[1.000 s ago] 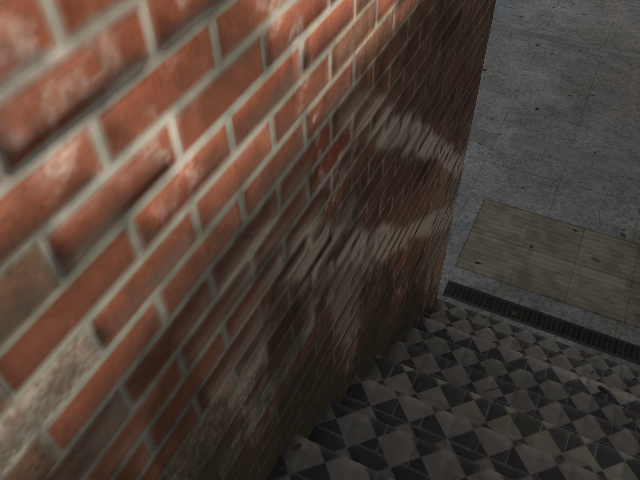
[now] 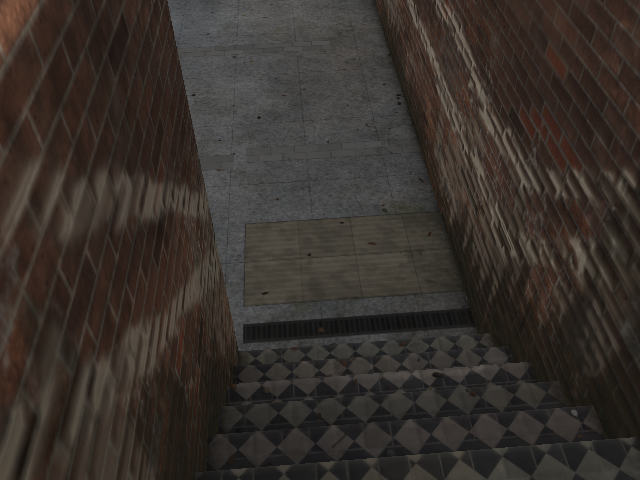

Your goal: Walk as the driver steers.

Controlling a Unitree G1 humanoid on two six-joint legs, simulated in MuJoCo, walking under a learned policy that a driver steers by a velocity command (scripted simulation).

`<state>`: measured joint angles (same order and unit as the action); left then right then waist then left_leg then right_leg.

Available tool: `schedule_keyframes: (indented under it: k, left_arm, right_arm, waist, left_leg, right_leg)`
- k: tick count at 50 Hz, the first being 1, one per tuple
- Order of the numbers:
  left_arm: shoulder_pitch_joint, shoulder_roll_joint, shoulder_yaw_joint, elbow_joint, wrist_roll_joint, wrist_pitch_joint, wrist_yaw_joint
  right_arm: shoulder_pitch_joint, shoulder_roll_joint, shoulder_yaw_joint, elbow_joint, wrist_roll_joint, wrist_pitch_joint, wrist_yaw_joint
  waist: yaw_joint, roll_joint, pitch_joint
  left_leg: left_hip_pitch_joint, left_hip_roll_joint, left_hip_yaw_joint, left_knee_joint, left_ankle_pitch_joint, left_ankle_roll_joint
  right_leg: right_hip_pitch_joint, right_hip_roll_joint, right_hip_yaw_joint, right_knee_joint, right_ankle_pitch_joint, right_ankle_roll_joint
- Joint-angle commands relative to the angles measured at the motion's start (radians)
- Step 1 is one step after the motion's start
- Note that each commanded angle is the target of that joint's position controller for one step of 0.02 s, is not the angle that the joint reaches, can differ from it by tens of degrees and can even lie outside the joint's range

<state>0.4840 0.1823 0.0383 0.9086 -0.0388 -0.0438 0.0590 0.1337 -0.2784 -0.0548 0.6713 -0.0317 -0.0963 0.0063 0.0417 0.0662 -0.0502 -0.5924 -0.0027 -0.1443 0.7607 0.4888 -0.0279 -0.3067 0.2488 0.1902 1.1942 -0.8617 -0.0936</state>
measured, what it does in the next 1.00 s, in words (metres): goes down, turning right: left foot 0.20 m lower, then right foot 0.20 m lower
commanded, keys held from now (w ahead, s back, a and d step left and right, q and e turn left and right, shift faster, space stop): w+e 0.72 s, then w+q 0.28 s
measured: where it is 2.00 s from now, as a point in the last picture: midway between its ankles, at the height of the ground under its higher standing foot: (407, 460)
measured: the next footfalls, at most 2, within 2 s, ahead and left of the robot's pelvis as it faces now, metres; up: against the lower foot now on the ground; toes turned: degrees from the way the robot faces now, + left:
left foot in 0.06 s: +0.08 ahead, +0.12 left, -0.20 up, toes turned -6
right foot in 0.54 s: +0.35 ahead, -0.20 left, -0.41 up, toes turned -15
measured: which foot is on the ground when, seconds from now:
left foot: up 0.00-0.04, down 0.06-0.52, up 0.54-1.00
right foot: down 0.00-0.06, up 0.08-0.52, down 0.54-1.00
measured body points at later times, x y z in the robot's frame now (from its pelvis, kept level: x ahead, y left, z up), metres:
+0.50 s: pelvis +0.24 -0.04 -0.24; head +0.23 -0.04 +0.21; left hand +0.47 +0.11 -0.34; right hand +0.08 -0.22 -0.39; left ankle +0.05 +0.12 -0.80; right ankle +0.37 -0.20 -0.95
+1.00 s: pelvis +0.49 -0.10 -0.45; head +0.46 -0.10 +0.00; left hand +0.61 +0.11 -0.59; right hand +0.44 -0.37 -0.58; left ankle +0.58 -0.02 -1.16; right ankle +0.32 -0.18 -1.02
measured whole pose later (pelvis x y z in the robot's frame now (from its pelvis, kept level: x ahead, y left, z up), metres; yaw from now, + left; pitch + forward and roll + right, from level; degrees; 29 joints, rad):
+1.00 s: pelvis +0.49 -0.10 -0.45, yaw -23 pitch +0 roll -2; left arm 0.37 0.16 0.02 0.94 -0.02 -0.01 0.05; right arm 0.35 -0.25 -0.08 0.79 0.00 0.02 0.01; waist -0.03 0.07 -0.07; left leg -0.43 0.01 -0.04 0.72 0.19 0.01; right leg -0.42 0.07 0.05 1.46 -0.84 -0.05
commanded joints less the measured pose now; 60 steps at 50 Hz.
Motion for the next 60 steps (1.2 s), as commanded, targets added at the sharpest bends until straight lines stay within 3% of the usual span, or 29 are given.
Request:
schedule_keyframes:
  k: [1, 3, 5, 7, 10, 12, 14, 16, 18, 22, 26, 27, 28, 29, 31, 32, 34, 36, 38, 40, 43, 49, 51, 52, 53, 54, 56, 58, 60]
  left_arm:
    - [-0.143, 0.099, 0.021, -0.062, -0.014, 0.013, -0.009]
    - [-0.041, 0.051, 0.006, -0.021, -0.039, 0.009, -0.034]
    - [0.113, -0.019, 0.006, -0.033, -0.028, -0.009, -0.03]
    - [-0.13, 0.008, 0.004, -0.103, -0.058, 0.007, -0.003]
    - [-0.176, 0.013, -0.002, -0.191, -0.055, 0.019, -0.024]
    - [-0.23, 0.018, 0.008, -0.201, -0.013, 0.052, -0.026]
    - [-0.171, -0.011, 0.009, -0.182, 0.009, 0.059, -0.053]
    - [-0.341, 0.036, 0.021, -0.239, -0.015, 0.06, -0.067]
    - [-0.453, 0.018, 0.006, -0.301, 0.02, 0.049, -0.101]
    - [-0.453, 0.034, 0.009, -0.302, -0.036, 0.056, -0.138]
    - [0.056, 0.155, 0.075, -0.091, 0.011, 0.058, -0.1]
    - [0.181, 0.147, 0.064, 0.003, 0.006, 0.053, -0.095]
    - [0.108, 0.18, 0.033, -0.029, 0.016, 0.031, -0.107]
    - [0.072, 0.175, 0.037, -0.063, 0.005, 0.035, -0.113]
    - [-0.054, 0.13, 0.033, -0.058, 0.019, 0.025, -0.124]
    - [-0.106, 0.208, 0.058, -0.044, 0.03, 0.02, -0.112]
    - [-0.173, 0.094, 0.017, -0.078, 0.041, 0.027, -0.069]
    - [-0.182, 0.14, 0.022, -0.078, 0.068, 0.029, -0.047]
    - [-0.128, 0.135, 0.029, -0.039, 0.018, 0.008, -0.033]
    - [-0.052, 0.072, 0.008, 0.001, -0.012, 0.007, -0.013]
    - [-0.047, 0.076, -0.003, 0.002, 0.014, 0.009, -0.003]
    - [-0.228, 0.109, 0.009, -0.027, 0.022, 0.026, -0.013]
    - [-0.352, 0.075, 0.013, -0.036, -0.004, 0.004, 0.004]
    - [-0.355, -0.055, -0.015, -0.085, 0.053, -0.018, 0.005]
    - [-0.197, -0.075, -0.028, -0.129, 0.021, -0.036, -0.007]
    - [-0.201, -0.038, -0.029, -0.163, 0.007, -0.029, -0.013]
    - [-0.393, -0.04, -0.059, -0.24, -0.044, -0.021, 0.006]
    - [-0.496, 0.054, -0.035, -0.257, -0.036, -0.005, 0.003]
    - [-0.448, 0.026, -0.036, -0.238, 0.07, 0.022, -0.015]
  right_arm:
    - [0.425, -0.123, -0.06, 0.12, 0.014, 0.004, 0.012]
    - [0.569, -0.11, -0.07, 0.195, 0.012, -0.001, 0.007]
    - [0.629, -0.072, -0.038, 0.279, 0.04, 0.013, 0.02]
    - [0.6, 0.061, -0.01, 0.322, 0.032, 0.026, 0.045]
    - [0.49, -0.092, -0.053, 0.342, 0.029, 0.024, -0.02]
    - [0.299, -0.07, -0.024, 0.282, 0.012, 0.041, -0.074]
    - [0.33, -0.144, -0.038, 0.286, 0.014, 0.04, -0.069]
    - [0.503, -0.021, -0.024, 0.314, 0.057, 0.03, -0.098]
    - [0.511, 0.025, -0.007, 0.304, 0.035, 0.034, -0.12]
    - [0.415, -0.051, -0.026, 0.287, 0.035, 0.063, -0.091]
    - [0.305, -0.039, -0.041, 0.292, 0.044, 0.029, -0.043]
    - [0.317, -0.009, -0.056, 0.295, 0.0, 0.023, -0.047]
    - [0.477, 0.053, -0.042, 0.237, 0.011, -0.001, -0.031]
    - [0.464, 0.008, -0.04, 0.187, 0.025, -0.008, -0.03]
    - [0.283, -0.017, -0.051, 0.143, 0.055, 0.033, -0.08]
    - [0.303, 0.102, -0.018, 0.094, 0.092, 0.044, -0.08]
    - [0.171, 0.043, -0.031, 0.046, 0.054, 0.096, -0.096]
    - [0.309, 0.035, -0.032, 0.113, 0.024, 0.097, -0.068]
    - [0.227, -0.029, -0.051, 0.076, 0.051, 0.095, -0.048]
    - [0.14, -0.003, -0.037, 0.035, 0.007, 0.102, -0.024]
    - [0.041, -0.009, -0.034, -0.023, 0.021, 0.11, 0.003]
    - [0.501, -0.009, -0.052, 0.175, 0.036, 0.121, 0.01]
    - [0.828, 0.013, -0.046, 0.285, 0.029, 0.115, 0.012]
    - [0.826, 0.017, -0.007, 0.348, -0.002, 0.09, 0.039]
    - [0.769, 0.054, 0.02, 0.347, -0.004, 0.077, 0.051]
    - [0.643, 0.055, 0.015, 0.304, 0.002, 0.081, 0.067]
    - [0.485, -0.152, -0.037, 0.262, 0.003, 0.088, 0.042]
    - [0.398, -0.022, 0.01, 0.223, -0.023, 0.059, -0.008]
    - [0.366, 0.024, 0.026, 0.203, 0.016, 0.053, -0.045]
  waist:
    - [-0.209, -0.149, 0.029]
    - [-0.24, -0.056, 0.072]
    - [-0.124, 0.294, 0.084]
    - [-0.131, -0.028, 0.148]
    - [-0.003, 0.081, 0.168]
    - [0.04, -0.125, 0.217]
    - [0.054, -0.002, 0.178]
    - [-0.071, -0.004, 0.215]
    - [-0.11, -0.015, 0.24]
    - [-0.129, 0.125, 0.238]
    - [0.136, -0.123, 0.068]
    - [0.169, -0.383, 0.112]
    - [0.02, -0.522, -0.011]
    - [0.034, -0.417, -0.188]
    - [-0.019, 0.076, -0.083]
    - [-0.088, -0.173, -0.105]
    - [-0.109, -0.045, 0.052]
    - [-0.161, -0.1, -0.059]
    - [-0.125, -0.162, -0.021]
    - [-0.092, -0.118, 0.02]
    - [-0.063, -0.137, 0.07]
    - [-0.202, -0.192, 0.064]
    - [-0.39, 0.028, 0.104]
    - [-0.26, 0.321, 0.177]
    - [-0.09, 0.406, 0.144]
    - [-0.026, 0.233, 0.068]
    - [-0.006, -0.076, 0.139]
    - [0.005, -0.214, 0.193]
    - [-0.007, -0.074, 0.147]
  left_leg:
    - [0.392, 0.032, 0.033, -0.114, -0.051, 0.002]
    - [0.567, 0.204, 0.003, -0.611, 0.052, 0.085]
    - [0.975, 0.323, -0.154, 0.005, 0.565, 0.172]
    - [0.701, 0.233, -0.151, -0.18, 0.122, 0.143]
    - [0.406, 0.355, -0.367, -0.127, -0.254, 0.193]
    - [-0.011, 0.287, -0.223, -0.151, -0.327, 0.17]
    - [-0.014, 0.286, -0.168, -0.141, -0.266, 0.149]
    - [0.305, 0.24, -0.138, 0.007, -0.7, 0.115]
    - [0.282, 0.198, 0.007, 0.034, -0.804, 0.096]
    - [0.131, 0.242, 0.099, 0.098, -0.812, 0.158]
    - [0.187, 0.088, 0.313, 0.928, -0.415, 0.051]
    - [-0.192, -0.025, 0.346, 1.428, -1.247, 0.008]
    - [-0.455, -0.02, 0.117, 1.422, -1.42, -0.009]
    - [-0.443, 0.013, 0.046, 1.309, -1.438, -0.041]
    - [-0.335, 0.098, 0.097, 0.992, -1.105, 0.039]
    - [-0.365, 0.104, -0.003, 0.876, -1.001, 0.036]
    - [-0.262, 0.103, -0.001, 0.506, -0.869, -0.028]
    - [-0.009, 0.043, 0.062, 0.623, -0.563, -0.041]
    - [-0.248, 0.084, -0.041, 0.522, -0.403, -0.013]
    - [-0.201, 0.084, -0.033, 0.262, -0.206, -0.011]
    - [-0.011, 0.039, 0.006, 0.072, -0.172, -0.017]
    - [0.45, 0.003, 0.173, -0.018, -0.338, 0.05]
    - [0.681, 0.142, 0.034, -0.524, -0.223, 0.219]
    - [0.75, 0.144, 0.038, -0.133, 0.393, 0.189]
    - [0.791, 0.127, -0.146, -0.072, 0.631, 0.205]
    - [0.713, 0.194, -0.293, -0.153, 0.398, 0.277]
    - [0.455, 0.34, -0.654, -0.331, -0.548, 0.41]
    - [0.329, 0.275, -0.666, -0.31, -0.841, 0.318]
    - [0.031, 0.108, -0.345, -0.284, -0.522, 0.219]
  right_leg:
    - [-0.136, -0.129, 0.238, 0.085, 0.779, -0.077]
    - [-0.135, -0.042, 0.113, 0.629, 0.667, -0.027]
    - [-0.857, -0.023, 0.105, 0.877, 0.018, 0.019]
    - [-0.879, -0.139, -0.08, 0.806, 0.2, -0.01]
    - [-0.891, -0.31, 0.068, 0.507, 0.488, -0.002]
    - [-0.534, -0.291, 0.005, 0.142, 0.852, 0.06]
    - [-0.399, -0.26, -0.102, 0.223, 0.908, 0.057]
    - [-0.745, -0.291, 0.078, -0.058, 1.17, 0.022]
    - [-0.626, -0.277, 0.016, -0.374, 1.414, 0.022]
    - [-0.211, -0.308, -0.092, -0.482, 1.373, 0.052]
    - [0.29, -0.211, -0.312, -0.917, 1.325, -0.05]
    - [0.568, -0.29, -0.185, -0.806, 1.545, -0.108]
    - [0.75, -0.407, 0.065, -0.437, 1.964, -0.229]
    - [0.755, -0.508, 0.19, -0.453, 1.861, -0.34]
    - [0.281, -0.439, 0.193, -0.597, 1.122, -0.232]
    - [0.163, -0.598, 0.492, -0.644, 0.816, -0.325]
    - [-0.163, -0.479, 0.431, -0.612, 0.765, -0.258]
    - [-0.274, -0.408, 0.368, -0.567, 0.905, -0.233]
    - [-0.111, -0.39, 0.361, -0.466, 0.757, -0.192]
    - [-0.139, -0.34, 0.267, -0.373, 0.559, -0.174]
    - [-0.266, -0.302, 0.199, -0.356, 0.404, -0.166]
    - [-0.394, -0.333, 0.033, 0.076, 0.768, -0.066]
    - [-0.501, -0.187, -0.14, 0.943, 0.758, 0.014]
    - [-0.847, -0.092, -0.256, 1.346, 0.002, 0.038]
    - [-0.991, -0.111, -0.121, 1.212, 0.061, 0.031]
    - [-0.998, -0.185, -0.171, 1.09, 0.138, 0.042]
    - [-1.045, -0.309, -0.091, 0.795, 0.29, 0.038]
    - [-1.015, -0.343, 0.002, 0.387, 0.61, 0.073]
    - [-0.459, -0.298, -0.087, -0.07, 1.079, 0.119]
Keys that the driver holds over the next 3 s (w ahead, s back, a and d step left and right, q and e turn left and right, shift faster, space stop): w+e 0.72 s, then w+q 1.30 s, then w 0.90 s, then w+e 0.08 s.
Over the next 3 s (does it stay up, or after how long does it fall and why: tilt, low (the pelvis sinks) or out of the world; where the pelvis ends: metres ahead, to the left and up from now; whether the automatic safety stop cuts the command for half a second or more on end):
stays up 1.47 -0.01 -1.31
